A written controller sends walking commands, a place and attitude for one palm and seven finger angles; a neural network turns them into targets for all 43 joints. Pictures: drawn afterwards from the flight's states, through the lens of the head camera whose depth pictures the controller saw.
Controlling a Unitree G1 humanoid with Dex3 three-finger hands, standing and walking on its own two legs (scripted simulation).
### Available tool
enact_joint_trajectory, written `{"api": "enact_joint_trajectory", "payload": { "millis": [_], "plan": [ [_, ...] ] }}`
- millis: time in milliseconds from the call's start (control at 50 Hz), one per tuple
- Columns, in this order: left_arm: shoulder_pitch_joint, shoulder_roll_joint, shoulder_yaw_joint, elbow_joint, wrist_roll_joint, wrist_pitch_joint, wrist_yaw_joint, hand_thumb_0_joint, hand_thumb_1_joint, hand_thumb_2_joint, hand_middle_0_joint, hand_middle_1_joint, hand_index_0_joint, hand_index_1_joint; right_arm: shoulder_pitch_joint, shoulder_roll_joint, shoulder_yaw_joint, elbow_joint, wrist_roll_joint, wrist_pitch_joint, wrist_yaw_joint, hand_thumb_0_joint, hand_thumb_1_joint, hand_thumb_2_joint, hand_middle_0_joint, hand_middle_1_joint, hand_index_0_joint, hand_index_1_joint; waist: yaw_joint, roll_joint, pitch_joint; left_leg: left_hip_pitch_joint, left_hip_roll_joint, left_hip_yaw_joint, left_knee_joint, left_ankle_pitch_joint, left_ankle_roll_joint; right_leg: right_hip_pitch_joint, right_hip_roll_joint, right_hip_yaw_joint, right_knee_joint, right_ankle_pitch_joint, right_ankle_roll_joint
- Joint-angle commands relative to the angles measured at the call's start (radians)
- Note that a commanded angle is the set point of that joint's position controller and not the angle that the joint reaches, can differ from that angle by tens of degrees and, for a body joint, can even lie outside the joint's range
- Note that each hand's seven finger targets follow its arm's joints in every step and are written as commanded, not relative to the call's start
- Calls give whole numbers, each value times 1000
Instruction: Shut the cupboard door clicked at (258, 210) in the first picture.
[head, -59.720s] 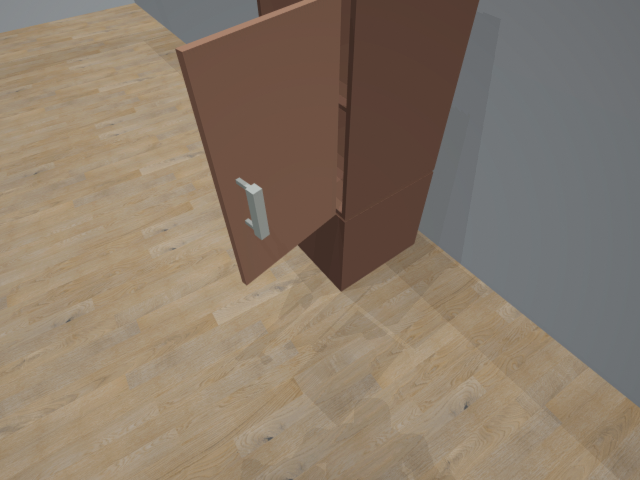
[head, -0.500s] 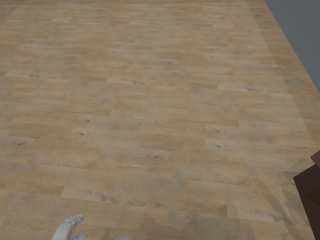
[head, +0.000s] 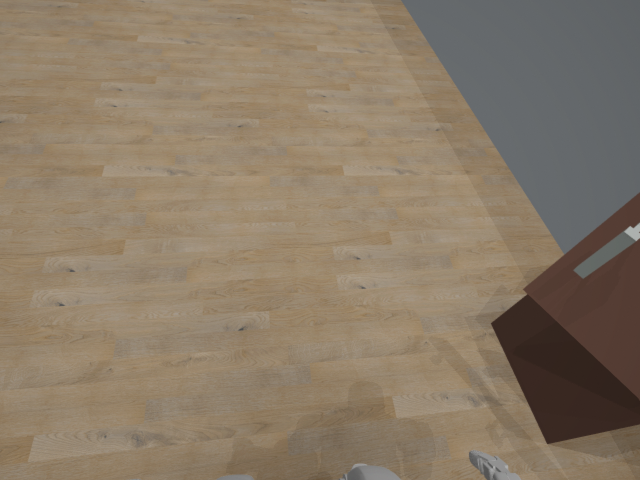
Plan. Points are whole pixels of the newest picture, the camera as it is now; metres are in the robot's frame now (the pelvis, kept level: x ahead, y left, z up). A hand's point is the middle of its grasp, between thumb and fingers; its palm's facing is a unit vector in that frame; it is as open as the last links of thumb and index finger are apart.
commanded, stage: turn to face it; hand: left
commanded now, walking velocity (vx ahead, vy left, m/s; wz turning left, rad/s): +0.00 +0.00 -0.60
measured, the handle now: (610, 249) +0.55 -0.52 -0.08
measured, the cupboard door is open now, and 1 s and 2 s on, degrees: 25 25 25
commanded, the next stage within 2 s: take the last steps up to it in 1.28 s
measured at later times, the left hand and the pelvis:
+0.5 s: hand (240, 416) +0.21 +0.12 -0.15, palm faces -0.34 -0.90 -0.27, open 7.4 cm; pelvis +0.02 -0.03 -0.01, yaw -19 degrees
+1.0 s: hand (227, 403) +0.23 +0.14 -0.18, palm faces -0.53 -0.83 -0.19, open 7.4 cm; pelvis +0.05 +0.00 +0.00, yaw -36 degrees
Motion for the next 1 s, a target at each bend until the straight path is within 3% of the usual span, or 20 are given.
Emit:
{"api": "enact_joint_trajectory", "payload": {
  "millis": [0,160,260,320,360,380,400,420,440,460,540,720,780,820,840,860,880,900,920,980],
  "plan": [
    [-1,74,25,-79,2,-21,-14,0,900,900,-200,-300,-200,-300,59,-202,-56,-66,-3,-22,-30,0,-900,-900,200,300,200,300,-17,255,-133,222,277,-138,-211,673,75,-147,-74,-29,255,43,35],
    [-79,34,10,-97,1,-14,-25,0,900,900,-200,-300,-200,-300,179,-207,-74,-3,2,-23,-23,0,-900,-900,200,300,200,300,-60,260,-151,352,293,-18,-184,728,85,-167,-104,-108,104,106,40],
    [-130,24,0,-110,2,-17,-26,0,900,900,-200,-300,-200,-300,175,-222,-87,23,-4,-16,-11,0,-900,-900,200,300,200,300,-71,304,-110,285,314,44,-164,668,81,-56,-96,-161,-112,89,14],
    [-103,29,-1,-109,1,-25,-23,0,900,900,-200,-300,-200,-300,148,-241,-94,26,-5,-15,-6,0,-900,-900,200,300,200,300,-53,307,-123,256,336,63,-120,628,62,41,-84,-174,-251,107,-15],
    [11,65,5,-78,3,-39,-18,0,900,900,-200,-300,-200,-300,115,-249,-97,19,5,-14,0,0,-900,-900,200,300,200,300,17,223,-165,177,306,117,46,583,2,239,-72,-174,-465,298,-43],
    [117,139,19,-48,9,-52,-8,0,900,900,-200,-300,-200,-300,110,-217,-93,5,17,-13,6,0,-900,-900,200,300,200,300,66,42,-220,37,232,161,250,411,-54,432,-175,-36,-574,514,-87],
    [178,247,41,-33,10,-63,9,0,900,900,-200,-300,-200,-300,67,-130,-69,-46,17,-8,9,0,-900,-900,200,300,200,300,87,-252,-210,-281,40,147,507,-308,-116,545,-421,343,-593,963,-208],
    [170,259,39,-31,-8,-57,22,0,900,900,-200,-300,-200,-300,63,-170,-68,-51,18,14,-5,0,-900,-900,200,300,200,300,68,-187,-204,-297,46,-32,627,-363,-111,449,-483,354,-623,939,-275],
    [104,225,32,-51,-9,-53,28,0,900,900,-200,-300,-200,-300,31,-155,-69,-50,17,21,-4,0,-900,-900,200,300,200,300,46,-96,-113,-341,64,-84,660,-277,-104,381,-432,287,-642,805,-268],
    [38,190,33,-71,-6,-54,36,0,900,900,-200,-300,-200,-300,34,-148,-70,-47,14,20,-5,0,-900,-900,200,300,200,300,16,-155,-113,-364,70,-90,663,-216,-109,377,-381,291,-643,764,-238],
    [-38,132,7,-97,-9,-68,29,0,900,900,-200,-300,-200,-300,86,-158,-72,-3,5,28,6,0,-900,-900,200,300,200,300,-42,-83,-141,-260,60,-98,588,-53,-135,291,-264,130,-629,733,-192],
    [26,160,26,-81,5,-63,22,0,900,900,-200,-300,-200,-300,-16,-145,-64,-56,14,13,-1,0,-900,-900,200,300,200,300,0,-63,-154,-208,2,-94,301,-98,-136,307,-261,284,-603,678,-238],
    [-5,166,31,-87,7,-55,22,0,900,900,-200,-300,-200,-300,15,-141,-65,-54,21,4,-6,0,-900,-900,200,300,200,300,-17,-93,-151,-84,-30,-89,120,-86,-120,241,-245,323,-566,689,-215],
    [-50,153,29,-92,-3,-48,22,0,900,900,-200,-300,-200,-300,110,-152,-66,-25,23,-6,-12,0,-900,-900,200,300,200,300,-68,-73,-178,117,-34,-86,-117,94,-111,137,-193,303,-491,608,-145],
    [-41,108,19,-105,-12,-43,19,0,900,900,-200,-300,-200,-300,142,-205,-73,-17,18,-18,-16,0,-900,-900,200,300,200,300,-75,71,-204,252,77,-177,-250,127,-82,29,-95,228,-393,442,-89],
    [-1,50,7,-113,-21,-43,10,0,900,900,-200,-300,-200,-300,144,-298,-91,-27,7,-21,-14,0,-900,-900,200,300,200,300,-63,363,-219,343,335,-428,-295,275,9,-134,32,75,-181,11,-29],
    [-22,78,9,-118,-8,-38,9,0,900,900,-200,-300,-200,-300,147,-317,-88,-39,-1,-12,-18,0,-900,-900,200,300,200,300,-73,351,-177,239,441,-463,-290,362,103,-127,-8,4,22,-131,-11],
    [-11,93,19,-107,1,-33,4,0,900,900,-200,-300,-200,-300,104,-271,-75,-52,-7,-10,-20,0,-900,-900,200,300,200,300,-47,258,-142,157,401,-390,-292,377,118,-108,-36,15,127,-76,-2],
    [8,93,27,-84,6,-28,-1,0,900,900,-200,-300,-200,-300,55,-238,-66,-60,-8,-16,-24,0,-900,-900,200,300,200,300,-20,303,-122,142,349,-329,-284,443,100,-127,-47,7,191,-26,14],
    [9,77,24,-65,2,-22,-17,0,900,900,-200,-300,-200,-300,53,-208,-53,-64,-5,-20,-27,0,-900,-900,200,300,200,300,-15,266,-109,159,255,-157,-245,530,70,-127,-63,-31,241,62,29]
  ]
}}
